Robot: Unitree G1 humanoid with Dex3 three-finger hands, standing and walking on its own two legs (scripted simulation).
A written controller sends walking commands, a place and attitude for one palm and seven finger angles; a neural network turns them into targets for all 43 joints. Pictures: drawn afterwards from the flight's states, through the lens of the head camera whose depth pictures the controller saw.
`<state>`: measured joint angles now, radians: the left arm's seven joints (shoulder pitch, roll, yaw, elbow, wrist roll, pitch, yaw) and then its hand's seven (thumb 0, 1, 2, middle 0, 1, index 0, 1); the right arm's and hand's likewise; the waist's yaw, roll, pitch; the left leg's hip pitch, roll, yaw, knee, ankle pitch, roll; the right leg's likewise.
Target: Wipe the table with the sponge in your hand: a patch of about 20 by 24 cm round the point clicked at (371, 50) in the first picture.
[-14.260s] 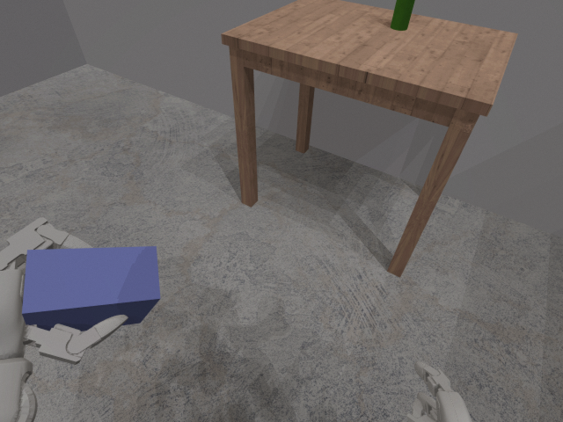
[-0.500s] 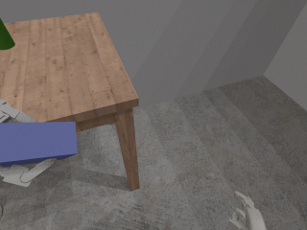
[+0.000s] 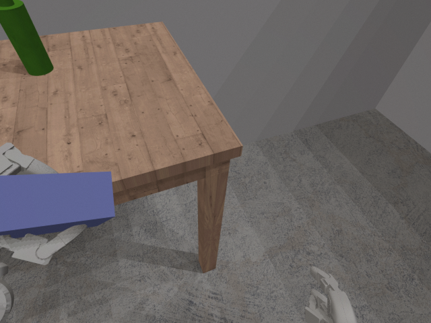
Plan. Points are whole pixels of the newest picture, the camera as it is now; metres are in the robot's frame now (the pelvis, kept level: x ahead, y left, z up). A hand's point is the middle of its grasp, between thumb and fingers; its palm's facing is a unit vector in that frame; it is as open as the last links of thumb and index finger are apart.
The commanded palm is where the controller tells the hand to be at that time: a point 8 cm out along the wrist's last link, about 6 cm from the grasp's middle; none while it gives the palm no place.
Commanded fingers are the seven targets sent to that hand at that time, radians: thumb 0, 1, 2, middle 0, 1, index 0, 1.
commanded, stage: shuffle to correct the standing spot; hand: left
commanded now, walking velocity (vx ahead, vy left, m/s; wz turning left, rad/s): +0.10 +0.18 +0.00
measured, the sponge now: (72, 204) +0.23 +0.21 +0.17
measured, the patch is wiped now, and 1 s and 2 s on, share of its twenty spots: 0.00 0.00 0.00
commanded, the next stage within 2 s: come to a stop and stand still in 0.94 s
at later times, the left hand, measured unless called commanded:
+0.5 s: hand out of the picture +0.23 +0.34 +0.18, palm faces +0.40 -0.79 -0.46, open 9.8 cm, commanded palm +0.17 +0.38 +0.19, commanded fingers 0.00 0.10 1.30 -1.20 -1.60 -1.20 -1.60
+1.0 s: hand out of the picture +0.26 +0.37 +0.19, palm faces +0.37 -0.82 -0.43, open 9.8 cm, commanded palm +0.21 +0.42 +0.19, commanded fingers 0.00 0.10 1.30 -1.20 -1.60 -1.20 -1.60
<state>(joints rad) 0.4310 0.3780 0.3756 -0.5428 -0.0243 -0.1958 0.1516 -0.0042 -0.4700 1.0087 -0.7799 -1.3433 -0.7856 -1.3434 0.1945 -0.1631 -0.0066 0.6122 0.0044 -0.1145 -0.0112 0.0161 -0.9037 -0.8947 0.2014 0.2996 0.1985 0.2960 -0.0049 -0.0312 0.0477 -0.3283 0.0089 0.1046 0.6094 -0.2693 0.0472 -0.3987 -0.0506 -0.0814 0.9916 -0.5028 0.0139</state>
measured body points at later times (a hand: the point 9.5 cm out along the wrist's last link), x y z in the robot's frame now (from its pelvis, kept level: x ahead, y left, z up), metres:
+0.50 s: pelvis +0.01 +0.10 -0.01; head +0.03 +0.10 +0.44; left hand +0.21 +0.38 +0.20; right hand +0.16 -0.14 -0.10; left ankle +0.05 +0.25 -0.73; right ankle -0.01 -0.02 -0.71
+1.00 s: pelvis +0.04 +0.14 +0.01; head +0.06 +0.14 +0.46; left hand +0.23 +0.42 +0.22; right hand +0.21 -0.07 -0.08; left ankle +0.06 +0.26 -0.73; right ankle +0.06 +0.06 -0.71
